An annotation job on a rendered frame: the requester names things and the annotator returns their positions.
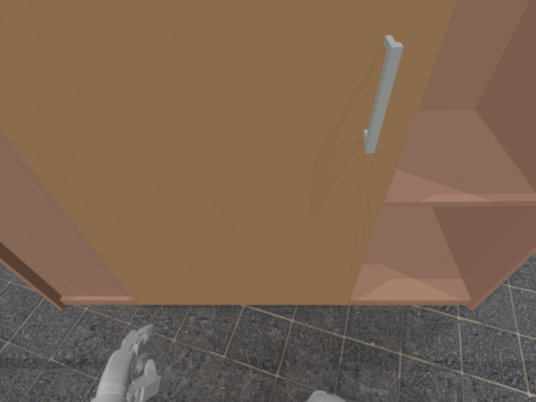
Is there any handle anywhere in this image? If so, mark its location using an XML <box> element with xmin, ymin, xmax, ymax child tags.
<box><xmin>363</xmin><ymin>35</ymin><xmax>403</xmax><ymax>153</ymax></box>

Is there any robot left hand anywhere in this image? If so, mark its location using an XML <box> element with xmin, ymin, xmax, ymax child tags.
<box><xmin>96</xmin><ymin>324</ymin><xmax>161</xmax><ymax>402</ymax></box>

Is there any wardrobe door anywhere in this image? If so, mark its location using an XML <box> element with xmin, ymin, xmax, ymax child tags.
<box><xmin>0</xmin><ymin>130</ymin><xmax>130</xmax><ymax>296</ymax></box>
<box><xmin>0</xmin><ymin>0</ymin><xmax>457</xmax><ymax>305</ymax></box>

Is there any robot right shin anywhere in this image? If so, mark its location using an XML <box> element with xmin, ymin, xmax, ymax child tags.
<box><xmin>309</xmin><ymin>390</ymin><xmax>327</xmax><ymax>399</ymax></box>

